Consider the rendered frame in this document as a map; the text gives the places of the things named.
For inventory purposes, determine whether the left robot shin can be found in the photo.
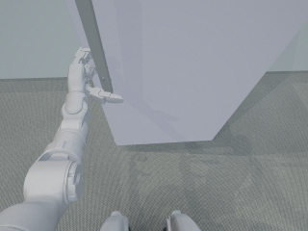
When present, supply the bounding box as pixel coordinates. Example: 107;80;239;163
111;211;122;216

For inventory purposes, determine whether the robot left hand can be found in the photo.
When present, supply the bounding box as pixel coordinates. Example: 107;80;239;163
67;46;124;105

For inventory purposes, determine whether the robot shin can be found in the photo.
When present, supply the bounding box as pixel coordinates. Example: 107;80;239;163
111;211;122;216
171;210;181;216

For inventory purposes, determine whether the handle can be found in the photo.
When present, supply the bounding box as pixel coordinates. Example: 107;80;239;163
75;0;114;93

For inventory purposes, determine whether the right robot shin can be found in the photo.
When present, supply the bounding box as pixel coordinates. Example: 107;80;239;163
171;210;181;216

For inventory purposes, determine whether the fridge door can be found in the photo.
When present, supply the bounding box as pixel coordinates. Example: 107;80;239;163
65;0;308;146

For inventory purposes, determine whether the left robot upper arm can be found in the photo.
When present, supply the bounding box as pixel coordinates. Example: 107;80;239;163
0;160;84;231

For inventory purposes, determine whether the robot left forearm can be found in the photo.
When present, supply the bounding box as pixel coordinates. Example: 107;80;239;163
23;91;91;199

